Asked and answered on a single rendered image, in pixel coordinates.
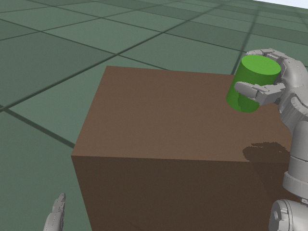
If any can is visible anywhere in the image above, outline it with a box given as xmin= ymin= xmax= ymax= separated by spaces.
xmin=226 ymin=55 xmax=281 ymax=113

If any right robot hand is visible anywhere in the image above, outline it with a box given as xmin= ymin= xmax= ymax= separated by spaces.
xmin=234 ymin=48 xmax=308 ymax=105

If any left robot hand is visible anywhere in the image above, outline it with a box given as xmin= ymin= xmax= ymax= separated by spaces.
xmin=43 ymin=192 xmax=65 ymax=231

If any right robot arm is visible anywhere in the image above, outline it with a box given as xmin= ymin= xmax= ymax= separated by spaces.
xmin=269 ymin=87 xmax=308 ymax=231

